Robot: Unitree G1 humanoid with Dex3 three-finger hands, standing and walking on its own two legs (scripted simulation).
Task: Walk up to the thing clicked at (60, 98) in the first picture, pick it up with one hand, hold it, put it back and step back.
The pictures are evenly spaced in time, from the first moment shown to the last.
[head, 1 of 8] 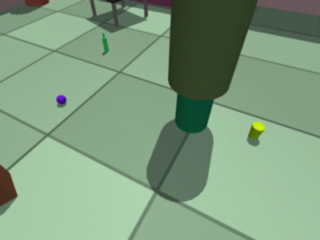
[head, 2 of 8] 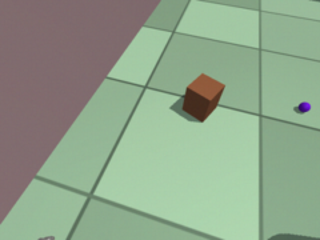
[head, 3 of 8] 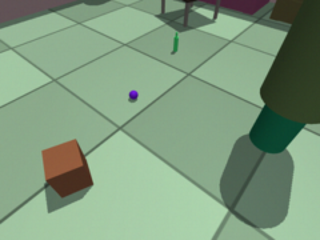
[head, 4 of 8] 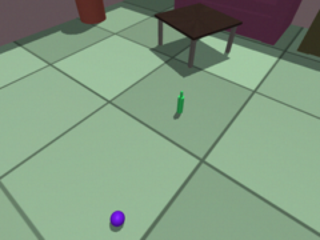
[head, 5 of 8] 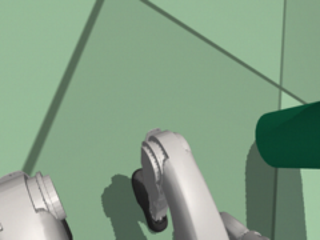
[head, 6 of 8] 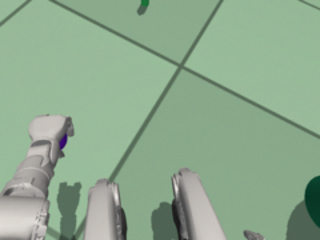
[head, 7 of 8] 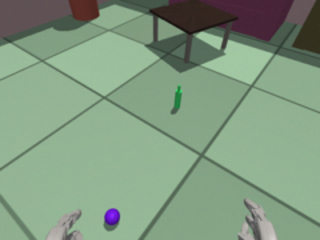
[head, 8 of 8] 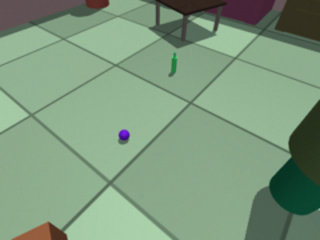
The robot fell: no
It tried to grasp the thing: yes
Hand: left
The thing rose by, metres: 0.69
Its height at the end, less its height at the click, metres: +0.00
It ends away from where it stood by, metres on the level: 0.02
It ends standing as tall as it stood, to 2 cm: yes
